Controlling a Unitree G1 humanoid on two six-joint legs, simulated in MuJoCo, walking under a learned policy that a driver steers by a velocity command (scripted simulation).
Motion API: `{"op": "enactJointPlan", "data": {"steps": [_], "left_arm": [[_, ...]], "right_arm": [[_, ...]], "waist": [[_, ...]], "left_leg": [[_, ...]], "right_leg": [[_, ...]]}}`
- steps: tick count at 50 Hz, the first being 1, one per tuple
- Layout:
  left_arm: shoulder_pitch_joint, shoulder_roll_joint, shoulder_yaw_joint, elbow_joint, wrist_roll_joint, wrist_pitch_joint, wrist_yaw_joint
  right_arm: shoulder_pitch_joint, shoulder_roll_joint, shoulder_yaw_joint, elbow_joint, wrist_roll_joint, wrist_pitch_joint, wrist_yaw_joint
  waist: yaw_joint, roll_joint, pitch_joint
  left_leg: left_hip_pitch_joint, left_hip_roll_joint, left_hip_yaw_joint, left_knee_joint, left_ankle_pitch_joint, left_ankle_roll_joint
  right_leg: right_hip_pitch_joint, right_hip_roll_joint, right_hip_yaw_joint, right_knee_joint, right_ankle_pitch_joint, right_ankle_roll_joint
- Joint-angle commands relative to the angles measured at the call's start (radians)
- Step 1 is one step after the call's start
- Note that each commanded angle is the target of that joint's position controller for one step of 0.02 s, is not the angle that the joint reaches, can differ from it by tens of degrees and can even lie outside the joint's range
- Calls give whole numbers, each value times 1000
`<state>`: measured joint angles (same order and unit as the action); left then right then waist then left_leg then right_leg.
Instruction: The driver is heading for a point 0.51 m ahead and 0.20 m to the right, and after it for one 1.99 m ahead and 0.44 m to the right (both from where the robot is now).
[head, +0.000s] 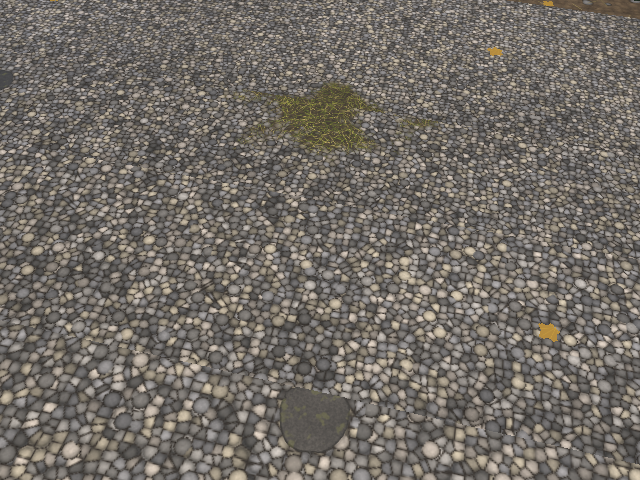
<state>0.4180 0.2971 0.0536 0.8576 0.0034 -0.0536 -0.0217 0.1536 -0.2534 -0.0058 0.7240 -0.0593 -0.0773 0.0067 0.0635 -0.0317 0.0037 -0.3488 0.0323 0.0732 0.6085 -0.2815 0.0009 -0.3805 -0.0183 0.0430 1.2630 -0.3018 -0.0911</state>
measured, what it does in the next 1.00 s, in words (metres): goes down, turning right: right foot, then left foot 0.19 m lower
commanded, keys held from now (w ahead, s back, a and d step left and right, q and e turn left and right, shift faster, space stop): w+e+shift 0.34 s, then e+shift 0.18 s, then q+shift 0.48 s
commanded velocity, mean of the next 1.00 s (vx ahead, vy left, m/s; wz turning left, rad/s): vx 0.56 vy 0.00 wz -0.38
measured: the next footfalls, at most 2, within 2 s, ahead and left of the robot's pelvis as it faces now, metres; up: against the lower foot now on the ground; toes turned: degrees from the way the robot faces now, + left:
right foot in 0.32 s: +0.47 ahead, -0.10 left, +0.00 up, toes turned -20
left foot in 0.86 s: +0.90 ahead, -0.18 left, -0.19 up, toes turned -33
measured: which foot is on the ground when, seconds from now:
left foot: down 0.00-0.32, up 0.34-0.84, down 0.86-1.00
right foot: up 0.00-0.30, down 0.32-0.86, up 0.88-1.00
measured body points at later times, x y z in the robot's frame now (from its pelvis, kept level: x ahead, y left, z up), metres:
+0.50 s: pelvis +0.43 -0.07 +0.00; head +0.47 -0.09 +0.44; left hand +0.60 +0.17 -0.13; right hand +0.50 -0.38 -0.09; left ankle +0.55 +0.09 -0.65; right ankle +0.44 -0.09 -0.73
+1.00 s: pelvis +0.75 -0.12 -0.20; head +0.77 -0.12 +0.25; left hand +0.99 +0.00 -0.31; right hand +0.61 -0.34 -0.33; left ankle +0.86 -0.16 -0.91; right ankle +0.65 -0.21 -0.66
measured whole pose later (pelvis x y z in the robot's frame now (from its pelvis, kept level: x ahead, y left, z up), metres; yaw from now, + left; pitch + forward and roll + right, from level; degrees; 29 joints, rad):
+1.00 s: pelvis +0.75 -0.12 -0.20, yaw -23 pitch -1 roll +1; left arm 0.12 0.16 -0.03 0.73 0.07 0.01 0.05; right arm 0.44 -0.22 -0.04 0.90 -0.01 0.02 0.00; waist -0.06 -0.03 0.06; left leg -0.41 -0.23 -0.04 0.47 -0.03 0.16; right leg -0.76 0.07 0.06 2.00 -0.55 0.00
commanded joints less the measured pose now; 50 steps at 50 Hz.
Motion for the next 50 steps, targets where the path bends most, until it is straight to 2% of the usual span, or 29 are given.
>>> {"op": "enactJointPlan", "data": {"steps": [1, 3, 6, 10, 13, 14, 15, 16, 17, 18, 20, 21, 24, 26, 27, 29, 31, 34, 37, 40, 42, 43, 44, 45, 46, 47, 48, 49, 50], "left_arm": [[-62, 32, 9, -102, 21, 24, -18], [-147, -1, 1, -146, 23, 48, -27], [-284, -15, -15, -224, 25, 54, -46], [-400, 6, -32, -269, 23, 51, -77], [-264, 96, -3, -220, 13, 47, -75], [-97, 133, 19, -174, 12, 44, -66], [136, 171, 46, -95, 8, 47, -43], [109, 233, 79, -91, -22, 64, -13], [-23, 343, 88, -150, 12, 78, -7], [18, 318, 94, -182, 9, 78, 4], [-38, 242, 76, -133, 2, 48, 23], [-80, 232, 70, -137, 5, 31, 25], [-149, 195, 47, -148, -14, 4, 11], [-157, 196, 54, -144, -6, 19, 20], [-184, 175, 52, -157, 12, 21, 21], [-21, 143, 41, -86, -5, 9, 41], [-27, 66, 11, -54, -19, -1, 46], [-29, 94, 11, -54, 10, -4, 55], [38, 87, 1, -34, 49, -9, 83], [-24, 81, 0, -41, 55, -3, 102], [-114, 66, -2, -68, 34, -5, 88], [-115, 3, -9, -56, 15, -12, 72], [-77, -55, -14, -129, -5, 5, 63], [63, -26, -30, -182, -1, 22, 69], [9, 0, -43, -180, 37, 36, 80], [-54, 19, -43, -165, 55, 39, 82], [-167, 60, -36, -179, 89, 45, 77], [-239, 42, -37, -195, 89, 72, 77], [-284, 62, -33, -219, 75, 92, 84]], "right_arm": [[145, -111, -44, 5, 23, -25, -11], [185, -86, -42, 47, 44, -46, -5], [186, -72, -37, 75, 40, -59, -8], [203, -144, -46, 95, 37, -55, -27], [220, -256, -72, 82, 38, -21, -50], [194, -293, -84, 70, 29, 0, -53], [162, -301, -90, 57, 18, 17, -48], [163, -241, -85, 60, 20, 17, -35], [263, -137, -49, -63, 28, -1, -14], [128, -194, -47, -105, 35, -28, -17], [98, -182, -36, -99, 34, -45, -26], [117, -172, -34, -83, 15, -23, -33], [114, -163, -33, -92, -4, 49, -41], [109, -91, -7, -108, -4, 62, -34], [214, -91, -14, -52, 1, 61, -28], [78, -142, -36, -79, 28, 39, -25], [-64, -70, -13, -122, 14, 18, -1], [-26, -74, -18, -89, 28, 8, 33], [-58, -109, -31, -87, 36, 0, 18], [184, -92, -37, 23, 35, 0, 18], [617, -135, -75, 203, 38, 27, 14], [652, -182, -92, 230, -2, 33, 16], [602, -208, -86, 204, 3, 46, 33], [507, -249, -102, 148, 33, 53, 50], [396, -266, -121, 93, 74, 71, 30], [306, -238, -120, 75, 79, 82, -5], [256, -139, -81, 59, 61, 84, -17], [251, -123, -67, 58, 40, 81, -24], [219, -113, -49, 69, 34, 75, -27]], "waist": [[-73, 154, 8], [-61, 131, 55], [-43, 126, 92], [-30, 59, 135], [65, 104, 30], [151, 118, -72], [236, 110, -179], [201, -76, -162], [11, -283, -258], [106, -90, -313], [-35, 123, 1], [-79, 142, 51], [-128, 121, 28], [-127, 62, -70], [-141, 25, -166], [-45, 31, -124], [-12, 31, -13], [-13, -32, 0], [43, 9, 84], [-49, 40, 74], [-218, 74, -106], [-247, 256, -45], [-117, 311, -11], [-39, 241, -199], [-55, 76, -289], [-51, 19, -264], [-42, -127, -147], [-52, -110, -75], [-3, -155, 17]], "left_leg": [[286, 273, -300, -379, 1, 96], [291, 260, -170, -399, 230, 83], [271, 200, 32, -429, 426, 64], [261, 172, 198, -462, 734, 40], [357, 201, 209, -178, 1229, 14], [338, 225, 188, 46, 1290, 23], [230, 223, 164, 357, 1197, 33], [1, 36, 162, 791, 360, 4], [-435, -81, 33, 1112, -227, -51], [-562, -70, -135, 1112, -149, -49], [-454, 46, -163, 805, -81, -48], [-361, 67, -148, 740, -118, -59], [-86, 64, -102, 432, -115, -92], [-26, 3, -38, 396, 91, -71], [-14, -7, -23, 466, 295, -38], [-259, 20, -91, 367, 411, 5], [-157, -15, -38, 50, 733, 21], [-173, -13, -87, -37, 852, 52], [-253, -49, -153, -149, 818, 37], [-106, -2, -60, -369, 920, 36], [301, -3, -22, -435, 1045, 52], [484, 18, -32, -364, 1159, 110], [694, 118, -331, 18, 1773, 215], [864, 311, -694, -21, 1708, 403], [799, 369, -789, -150, 1116, 478], [625, 370, -857, -254, 556, 487], [333, 306, -782, -290, 251, 402], [109, 255, -758, -309, 225, 322], [-120, 134, -624, -294, 251, 204]], "right_leg": [[-371, -94, 27, 53, 55, 8], [-433, -108, 10, 41, 74, 8], [-443, -95, -48, -98, 217, -8], [-233, -19, -205, -427, 326, -69], [7, 91, -237, -530, 237, -111], [200, 127, -218, -526, 180, -129], [465, 140, -143, -543, 82, -157], [612, 51, 43, -627, -53, -190], [856, -198, 613, -778, -43, -363], [871, -259, 803, -940, 8, -409], [458, -215, 598, -947, 459, -325], [314, -170, 489, -912, 680, -300], [43, -29, 289, -916, 954, -245], [47, 36, 209, -805, 1222, -197], [105, 39, 150, -729, 1260, -157], [279, 25, 200, -746, 879, -110], [126, 112, 111, -744, 422, -62], [184, 23, 100, -604, 307, -78], [258, -30, 98, -447, 305, -73], [306, -41, 1, -178, 256, -54], [250, -18, -118, 242, 254, -23], [-46, 140, -239, 700, -395, 42], [-516, 241, -161, 1040, -639, 92], [-698, 196, -49, 1065, -504, 102], [-723, 123, 1, 1026, -416, 92], [-715, 86, 26, 950, -365, 95], [-652, 36, 60, 801, -247, 87], [-585, 47, 34, 761, -198, 87], [-491, 16, 61, 507, 10, 114]]}}
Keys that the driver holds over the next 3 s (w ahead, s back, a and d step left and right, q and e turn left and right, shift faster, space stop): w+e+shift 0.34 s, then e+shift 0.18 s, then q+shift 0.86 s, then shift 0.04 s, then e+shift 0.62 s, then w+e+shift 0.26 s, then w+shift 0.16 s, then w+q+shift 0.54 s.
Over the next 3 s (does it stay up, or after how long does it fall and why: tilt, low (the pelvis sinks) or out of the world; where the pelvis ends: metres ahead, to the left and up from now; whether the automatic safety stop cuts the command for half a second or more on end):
stays up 1.27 -0.31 -0.18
